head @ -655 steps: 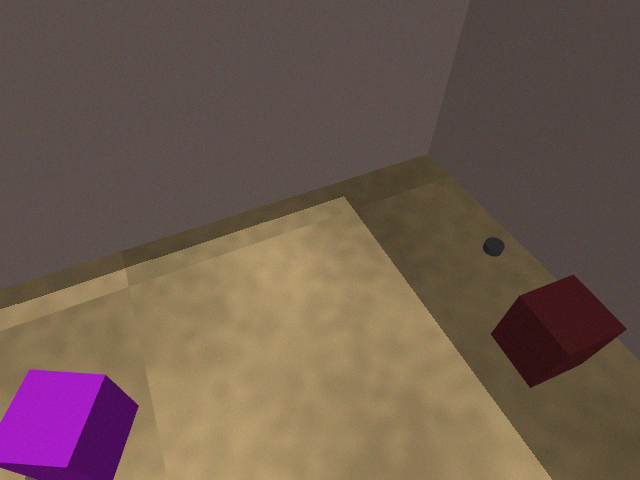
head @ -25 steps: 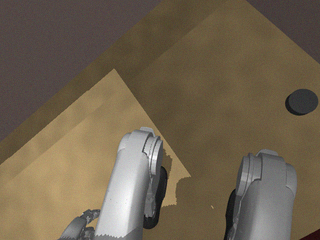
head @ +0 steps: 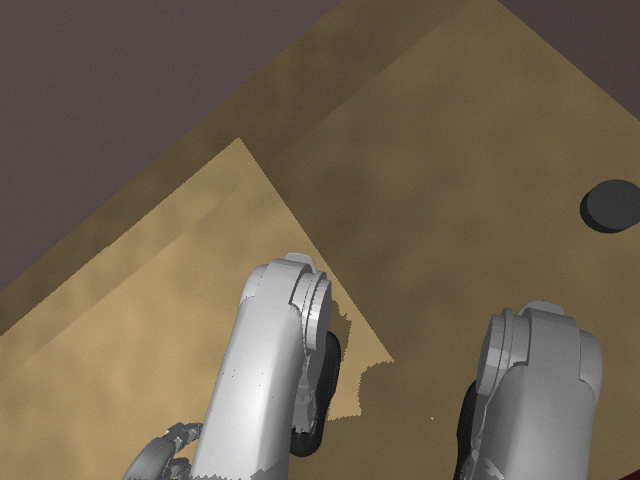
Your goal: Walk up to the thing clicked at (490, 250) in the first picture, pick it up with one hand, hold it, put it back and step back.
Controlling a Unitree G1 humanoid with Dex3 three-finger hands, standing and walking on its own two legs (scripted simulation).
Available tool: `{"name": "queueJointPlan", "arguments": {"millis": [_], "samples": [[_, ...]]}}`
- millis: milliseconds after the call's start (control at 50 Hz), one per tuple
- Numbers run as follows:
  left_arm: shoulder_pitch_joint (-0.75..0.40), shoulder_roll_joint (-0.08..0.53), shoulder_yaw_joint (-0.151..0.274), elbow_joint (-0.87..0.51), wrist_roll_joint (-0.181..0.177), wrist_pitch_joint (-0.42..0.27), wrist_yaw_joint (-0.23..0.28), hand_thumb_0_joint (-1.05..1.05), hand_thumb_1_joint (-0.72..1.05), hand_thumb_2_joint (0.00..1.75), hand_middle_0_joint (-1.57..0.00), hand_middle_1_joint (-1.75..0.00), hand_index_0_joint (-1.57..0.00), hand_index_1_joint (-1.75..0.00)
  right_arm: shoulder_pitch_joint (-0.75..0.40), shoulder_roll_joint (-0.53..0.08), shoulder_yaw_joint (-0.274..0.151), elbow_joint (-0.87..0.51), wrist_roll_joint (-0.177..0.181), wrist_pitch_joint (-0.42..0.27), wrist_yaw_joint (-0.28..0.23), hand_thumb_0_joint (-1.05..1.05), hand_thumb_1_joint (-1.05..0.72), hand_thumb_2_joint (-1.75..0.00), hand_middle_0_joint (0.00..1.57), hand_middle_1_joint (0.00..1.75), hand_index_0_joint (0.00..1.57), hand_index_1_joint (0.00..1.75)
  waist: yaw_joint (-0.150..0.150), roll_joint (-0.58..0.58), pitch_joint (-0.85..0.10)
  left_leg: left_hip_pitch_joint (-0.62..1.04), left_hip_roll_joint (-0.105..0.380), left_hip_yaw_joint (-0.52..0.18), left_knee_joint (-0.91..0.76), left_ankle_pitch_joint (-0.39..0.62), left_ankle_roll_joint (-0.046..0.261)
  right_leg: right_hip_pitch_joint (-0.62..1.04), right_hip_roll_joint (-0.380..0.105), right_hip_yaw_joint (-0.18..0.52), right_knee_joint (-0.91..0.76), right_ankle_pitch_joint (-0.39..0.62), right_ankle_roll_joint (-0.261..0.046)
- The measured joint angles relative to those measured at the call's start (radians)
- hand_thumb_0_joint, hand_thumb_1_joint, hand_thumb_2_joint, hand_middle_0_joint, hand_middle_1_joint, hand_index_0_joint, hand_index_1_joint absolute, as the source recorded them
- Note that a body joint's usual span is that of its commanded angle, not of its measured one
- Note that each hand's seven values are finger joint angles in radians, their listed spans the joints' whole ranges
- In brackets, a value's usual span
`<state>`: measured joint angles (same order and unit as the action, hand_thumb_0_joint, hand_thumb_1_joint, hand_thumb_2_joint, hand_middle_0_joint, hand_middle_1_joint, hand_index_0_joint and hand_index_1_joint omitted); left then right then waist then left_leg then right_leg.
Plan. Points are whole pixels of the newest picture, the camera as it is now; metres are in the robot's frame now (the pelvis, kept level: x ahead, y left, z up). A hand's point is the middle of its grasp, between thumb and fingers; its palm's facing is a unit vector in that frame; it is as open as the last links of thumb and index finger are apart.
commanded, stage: approach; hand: right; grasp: from above
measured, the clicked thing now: (612, 206) +0.48 -0.30 -0.30
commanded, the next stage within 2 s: close in in 0.70 s
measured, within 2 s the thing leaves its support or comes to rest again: neither
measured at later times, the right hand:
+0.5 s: hand (616, 166) +0.50 -0.26 -0.18, palm faces -0.38 +0.06 -0.92, open 14.0 cm
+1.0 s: hand out of the picture +0.46 -0.30 -0.19, palm faces -0.47 +0.10 -0.88, open 14.1 cm
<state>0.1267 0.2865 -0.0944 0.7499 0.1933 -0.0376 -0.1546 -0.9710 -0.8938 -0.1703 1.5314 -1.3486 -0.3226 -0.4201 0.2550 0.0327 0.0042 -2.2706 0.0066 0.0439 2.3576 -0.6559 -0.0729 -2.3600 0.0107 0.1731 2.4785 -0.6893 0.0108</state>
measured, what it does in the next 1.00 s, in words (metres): stands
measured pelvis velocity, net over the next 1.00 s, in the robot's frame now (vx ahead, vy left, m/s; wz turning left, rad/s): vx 0.00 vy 0.00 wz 0.02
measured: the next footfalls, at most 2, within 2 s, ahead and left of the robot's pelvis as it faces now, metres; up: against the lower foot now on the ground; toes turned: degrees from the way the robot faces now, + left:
none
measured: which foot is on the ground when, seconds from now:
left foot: down 0.00-1.00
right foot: down 0.00-1.00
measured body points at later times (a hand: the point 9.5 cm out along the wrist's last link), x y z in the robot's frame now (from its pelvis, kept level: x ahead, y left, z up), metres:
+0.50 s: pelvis +0.00 +0.00 +0.00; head +0.26 -0.07 +0.36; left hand +0.03 +0.27 -0.09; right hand +0.51 -0.26 -0.13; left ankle +0.11 +0.14 -0.28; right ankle +0.07 -0.13 -0.28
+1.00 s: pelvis +0.00 +0.00 +0.00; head +0.25 -0.10 +0.36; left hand +0.07 +0.28 -0.08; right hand +0.48 -0.30 -0.14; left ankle +0.11 +0.14 -0.28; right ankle +0.07 -0.13 -0.28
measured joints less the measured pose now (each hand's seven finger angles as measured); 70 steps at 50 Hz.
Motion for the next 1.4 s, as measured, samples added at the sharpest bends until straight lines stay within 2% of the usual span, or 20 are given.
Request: {"name": "queueJointPlan", "arguments": {"millis": [100, 220, 300, 340, 440, 520, 560, 620, 680, 720, 800, 860, 920, 980, 1060, 1120, 1180, 1240, 1400], "samples": [[0.009, -0.002, -0.001, 0.001, 0.001, -0.004, -0.005, 0.0, 0.91, 0.9, -0.2, -0.29, -0.2, -0.3, 0.003, 0.002, 0.01, -0.006, 0.003, 0.008, 0.0, 0.0, 0.45, -0.96, 0.2, 0.92, 0.18, 0.95, 0.002, -0.001, 0.003, -0.003, 0.001, -0.003, 0.002, -0.001, 0.0, -0.004, 0.001, -0.003, 0.002, 0.001, -0.002], [0.016, -0.007, -0.001, 0.006, -0.001, -0.02, -0.006, 0.0, 0.9, 0.9, -0.2, -0.29, -0.2, -0.3, -0.021, 0.034, 0.073, -0.008, 0.015, 0.017, -0.007, 0.0, 0.49, -0.98, 0.15, 0.96, 0.14, 0.98, 0.006, 0.001, -0.005, -0.008, 0.0, -0.005, 0.001, -0.004, 0.0, -0.008, -0.001, -0.006, -0.001, -0.004, -0.002], [0.016, -0.007, -0.01, -0.001, 0.001, -0.039, -0.01, 0.0, 0.9, 0.89, -0.2, -0.29, -0.2, -0.3, -0.066, 0.061, 0.102, 0.023, 0.004, 0.03, -0.032, 0.0, 0.51, -1.0, 0.13, 0.98, 0.12, 1.0, 0.03, 0.005, -0.004, -0.01, -0.001, -0.004, 0.002, -0.006, 0.002, -0.006, -0.002, -0.004, 0.0, -0.009, 0.001], [0.017, -0.005, -0.015, -0.01, 0.002, -0.048, -0.013, 0.0, 0.9, 0.89, -0.2, -0.29, -0.2, -0.3, -0.085, 0.071, 0.097, 0.037, -0.008, 0.042, -0.052, 0.0, 0.51, -1.0, 0.12, 0.99, 0.11, 1.0, 0.046, 0.003, -0.003, -0.013, -0.003, 0.0, 0.002, -0.005, 0.005, -0.007, -0.004, 0.0, 0.001, -0.011, 0.003], [0.026, 0.007, -0.028, -0.034, 0.006, -0.061, -0.025, 0.0, 0.89, 0.89, -0.2, -0.29, -0.2, -0.3, -0.117, 0.084, 0.052, 0.075, -0.028, 0.098, -0.103, 0.0, 0.52, -1.01, 0.1, 1.0, 0.1, 1.01, 0.086, -0.012, 0.007, -0.022, -0.009, 0.004, 0.0, 0.0, 0.004, -0.012, -0.009, 0.006, 0.003, -0.013, 0.006], [0.041, 0.018, -0.038, -0.045, -0.003, -0.055, -0.033, 0.0, 0.89, 0.89, -0.2, -0.29, -0.2, -0.3, -0.115, 0.09, 0.022, 0.087, -0.002, 0.151, -0.114, 0.0, 0.53, -1.01, 0.09, 1.01, 0.1, 1.01, 0.095, -0.029, 0.012, -0.033, -0.016, 0.002, -0.002, 0.007, 0.003, -0.012, -0.016, 0.004, -0.001, -0.014, 0.008], [0.045, 0.023, -0.043, -0.045, -0.009, -0.055, -0.038, 0.0, 0.89, 0.89, -0.2, -0.29, -0.2, -0.3, -0.101, 0.087, 0.015, 0.088, 0.014, 0.172, -0.101, 0.0, 0.53, -1.02, 0.09, 1.01, 0.09, 1.02, 0.093, -0.036, 0.018, -0.035, -0.019, -0.001, -0.002, 0.011, -0.002, -0.009, -0.02, 0.002, -0.003, -0.014, 0.008], [0.046, 0.029, -0.044, -0.043, -0.019, -0.054, -0.041, 0.0, 0.9, 0.89, -0.2, -0.29, -0.2, -0.3, -0.064, 0.079, 0.002, 0.061, 0.059, 0.186, -0.062, 0.0, 0.54, -1.02, 0.09, 1.01, 0.09, 1.02, 0.079, -0.044, 0.032, -0.032, -0.023, -0.003, -0.001, 0.016, -0.008, -0.001, -0.024, 0.001, -0.003, -0.013, 0.005], [0.046, 0.031, -0.042, -0.041, -0.026, -0.054, -0.04, 0.0, 0.9, 0.89, -0.2, -0.29, -0.2, -0.3, -0.029, 0.067, -0.001, 0.024, 0.103, 0.178, -0.01, 0.0, 0.55, -1.02, 0.09, 1.01, 0.09, 1.02, 0.058, -0.044, 0.044, -0.029, -0.021, -0.005, 0.001, 0.019, -0.005, 0.004, -0.022, -0.001, -0.005, -0.008, 0.007], [0.042, 0.032, -0.039, -0.043, -0.025, -0.053, -0.035, 0.0, 0.9, 0.89, -0.2, -0.29, -0.2, -0.3, -0.014, 0.052, -0.001, 0.003, 0.118, 0.16, 0.028, 0.0, 0.55, -1.02, 0.09, 1.01, 0.09, 1.02, 0.044, -0.04, 0.049, -0.026, -0.018, -0.003, 0.002, 0.02, -0.002, 0.005, -0.018, 0.0, -0.005, -0.004, 0.009], [0.034, 0.028, -0.019, -0.029, -0.021, -0.051, -0.024, 0.0, 0.9, 0.89, -0.2, -0.29, -0.2, -0.3, -0.012, 0.04, 0.053, -0.042, 0.131, 0.109, 0.089, 0.0, 0.55, -1.02, 0.09, 1.02, 0.09, 1.03, 0.009, -0.024, 0.049, -0.018, -0.009, 0.0, 0.005, 0.014, 0.0, 0.005, -0.007, 0.004, -0.003, 0.001, 0.014], [0.024, 0.029, -0.01, -0.021, -0.018, -0.047, -0.018, 0.0, 0.9, 0.89, -0.2, -0.29, -0.2, -0.3, -0.026, 0.048, 0.099, -0.063, 0.121, 0.062, 0.095, 0.0, 0.55, -1.01, 0.08, 1.03, 0.09, 1.03, -0.008, -0.008, 0.043, -0.007, -0.006, 0.005, 0.005, 0.006, -0.001, 0.006, -0.002, 0.009, 0.002, -0.003, 0.015], [0.011, 0.031, -0.008, -0.027, -0.015, -0.04, -0.013, 0.0, 0.9, 0.89, -0.2, -0.29, -0.2, -0.3, -0.038, 0.057, 0.112, -0.052, 0.088, 0.021, 0.067, 0.0, 0.54, -1.0, 0.08, 1.04, 0.1, 1.03, -0.007, 0.003, 0.037, 0.007, -0.003, 0.014, 0.003, -0.003, 0.002, 0.009, 0.002, 0.018, 0.008, -0.01, 0.013], [0.0, 0.03, -0.01, -0.037, -0.012, -0.035, -0.012, 0.0, 0.9, 0.89, -0.2, -0.29, -0.2, -0.3, -0.044, 0.065, 0.103, -0.022, 0.041, 0.002, 0.019, 0.0, 0.53, -0.99, 0.08, 1.04, 0.1, 1.03, 0.009, 0.013, 0.026, 0.015, -0.002, 0.019, 0.0, -0.01, 0.008, 0.009, 0.004, 0.021, 0.012, -0.016, 0.008], [-0.013, 0.028, -0.024, -0.047, 0.003, -0.042, -0.025, 0.0, 0.9, 0.89, -0.2, -0.29, -0.2, -0.3, -0.063, 0.058, 0.082, 0.062, -0.024, 0.008, -0.062, 0.0, 0.52, -0.98, 0.07, 1.04, 0.1, 1.02, 0.044, 0.026, 0.02, 0.017, -0.003, 0.019, 0.002, -0.01, 0.014, 0.008, 0.003, 0.02, 0.018, -0.018, 0.001], [-0.017, 0.026, -0.037, -0.048, 0.016, -0.055, -0.037, 0.0, 0.9, 0.9, -0.2, -0.29, -0.2, -0.3, -0.083, 0.042, 0.067, 0.126, -0.054, 0.03, -0.119, 0.0, 0.51, -0.98, 0.07, 1.03, 0.1, 1.01, 0.069, 0.033, 0.026, 0.01, -0.007, 0.018, 0.006, -0.004, 0.011, 0.0, 0.001, 0.02, 0.026, -0.014, -0.003], [-0.017, 0.025, -0.054, -0.043, 0.03, -0.075, -0.05, 0.0, 0.9, 0.9, -0.2, -0.29, -0.2, -0.3, -0.105, 0.022, 0.066, 0.189, -0.063, 0.06, -0.163, 0.0, 0.51, -0.98, 0.07, 1.01, 0.09, 1.01, 0.091, 0.038, 0.038, -0.001, -0.012, 0.016, 0.012, 0.004, 0.006, -0.012, -0.002, 0.02, 0.035, -0.007, -0.007], [-0.01, 0.026, -0.072, -0.038, 0.04, -0.1, -0.064, 0.0, 0.89, 0.9, -0.2, -0.29, -0.2, -0.3, -0.115, 0.004, 0.059, 0.225, -0.056, 0.085, -0.183, 0.0, 0.5, -0.99, 0.07, 1.01, 0.09, 1.0, 0.107, 0.04, 0.061, -0.011, -0.019, 0.015, 0.021, 0.012, -0.002, -0.022, -0.005, 0.021, 0.048, -0.003, -0.011], [0.02, 0.034, -0.117, -0.044, 0.063, -0.145, -0.083, 0.0, 0.9, 0.9, -0.2, -0.29, -0.2, -0.3, -0.116, -0.065, -0.025, 0.248, -0.018, 0.103, -0.185, 0.0, 0.51, -0.98, 0.07, 1.0, 0.08, 1.0, 0.133, 0.044, 0.118, -0.028, -0.032, 0.023, 0.039, 0.016, -0.011, -0.033, -0.012, 0.036, 0.077, -0.014, -0.008]]}}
